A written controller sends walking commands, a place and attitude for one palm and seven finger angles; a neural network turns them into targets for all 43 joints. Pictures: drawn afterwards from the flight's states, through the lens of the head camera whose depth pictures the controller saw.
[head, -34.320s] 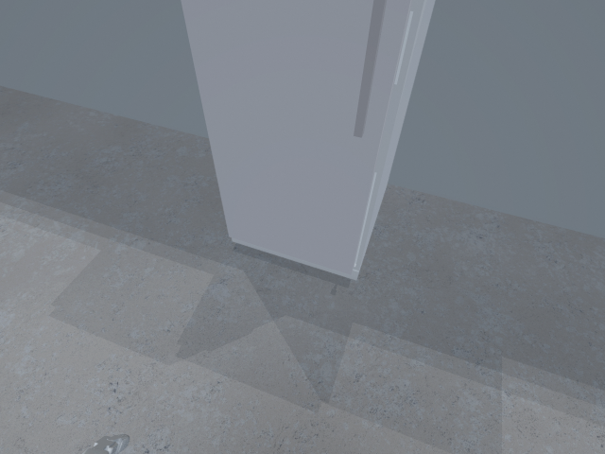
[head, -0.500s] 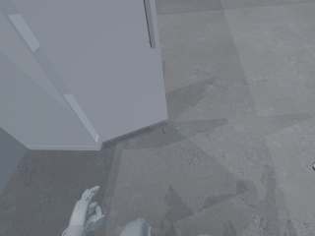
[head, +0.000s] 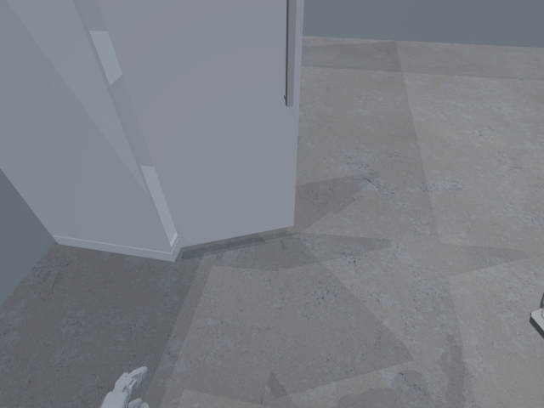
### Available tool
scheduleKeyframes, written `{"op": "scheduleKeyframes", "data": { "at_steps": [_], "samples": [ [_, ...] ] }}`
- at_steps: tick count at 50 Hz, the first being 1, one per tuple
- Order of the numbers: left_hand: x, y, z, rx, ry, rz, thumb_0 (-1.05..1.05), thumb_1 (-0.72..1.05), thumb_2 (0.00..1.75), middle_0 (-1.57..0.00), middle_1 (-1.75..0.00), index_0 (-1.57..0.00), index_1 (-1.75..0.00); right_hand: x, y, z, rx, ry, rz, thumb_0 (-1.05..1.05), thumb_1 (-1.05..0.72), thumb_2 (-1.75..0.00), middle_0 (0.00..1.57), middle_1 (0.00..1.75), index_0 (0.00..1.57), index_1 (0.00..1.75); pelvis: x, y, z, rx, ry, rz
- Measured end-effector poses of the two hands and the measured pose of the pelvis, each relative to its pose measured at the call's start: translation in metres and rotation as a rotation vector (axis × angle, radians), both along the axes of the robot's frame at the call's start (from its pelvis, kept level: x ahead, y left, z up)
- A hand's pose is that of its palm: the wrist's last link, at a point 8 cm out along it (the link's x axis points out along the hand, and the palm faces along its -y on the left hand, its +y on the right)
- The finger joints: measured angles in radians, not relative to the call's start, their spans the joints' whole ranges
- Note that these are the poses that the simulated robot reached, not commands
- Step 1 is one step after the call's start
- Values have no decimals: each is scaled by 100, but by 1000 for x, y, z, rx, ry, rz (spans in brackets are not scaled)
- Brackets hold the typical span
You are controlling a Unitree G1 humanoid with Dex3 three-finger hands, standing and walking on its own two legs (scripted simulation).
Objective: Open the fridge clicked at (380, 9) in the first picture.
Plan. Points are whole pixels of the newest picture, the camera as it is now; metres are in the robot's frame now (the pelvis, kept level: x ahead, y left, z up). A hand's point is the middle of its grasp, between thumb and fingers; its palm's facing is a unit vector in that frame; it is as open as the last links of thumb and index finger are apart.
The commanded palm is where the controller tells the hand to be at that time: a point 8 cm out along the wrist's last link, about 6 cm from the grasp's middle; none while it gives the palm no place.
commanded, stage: stop stepping back and stand still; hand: right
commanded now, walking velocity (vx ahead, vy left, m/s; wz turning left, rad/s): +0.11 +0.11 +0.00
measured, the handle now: (288, 49) +1.00 +0.01 +0.13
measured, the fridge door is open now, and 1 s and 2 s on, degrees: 66 66 66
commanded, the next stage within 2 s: let the arm hang, fingers relaxed in 0.52 s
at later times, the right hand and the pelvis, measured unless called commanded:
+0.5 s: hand (514, 297) +0.21 -0.24 +0.17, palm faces +0.39 +0.82 -0.41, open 7.4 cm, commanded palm +0.15 -0.27 +0.18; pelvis +0.01 +0.01 +0.00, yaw +0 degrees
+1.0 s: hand out of the picture -0.02 -0.19 -0.18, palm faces +0.02 +0.99 -0.14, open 7.2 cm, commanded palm none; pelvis -0.01 -0.02 +0.00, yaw -2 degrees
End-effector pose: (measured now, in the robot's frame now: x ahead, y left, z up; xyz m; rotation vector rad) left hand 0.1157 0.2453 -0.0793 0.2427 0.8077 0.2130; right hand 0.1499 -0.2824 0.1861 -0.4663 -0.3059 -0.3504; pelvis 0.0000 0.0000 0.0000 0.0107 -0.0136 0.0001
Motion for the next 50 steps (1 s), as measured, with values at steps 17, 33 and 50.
{"op": "scheduleKeyframes", "data": {
  "at_steps": [17, 33, 50],
  "samples": [
    [28, -9, -6, -57, -10, -43, 1, 90, 90, -20, -30, -21, -29, 7, 12, -4, -45, 70, 11, 1, -89, -90, 22, 30, 21, 30, 13, 8, 1, -2, 19, -6],
    [72, -15, 11, -51, -102, -121, 1, 91, 90, -20, -30, -20, -29, 31, 5, -35, -8, 165, 50, 1, -89, -90, 21, 30, 20, 30, 13, 1, -1, 12, 40, -11],
    [-85, -11, -37, 1, 494, -34, 1, 91, 90, -20, -30, -20, -29, -172, 44, -340, 570, 1627, -164, 1, -96, -89, 21, 30, 20, 30, -14, -16, 0, 13, 8, -41]
  ]
}}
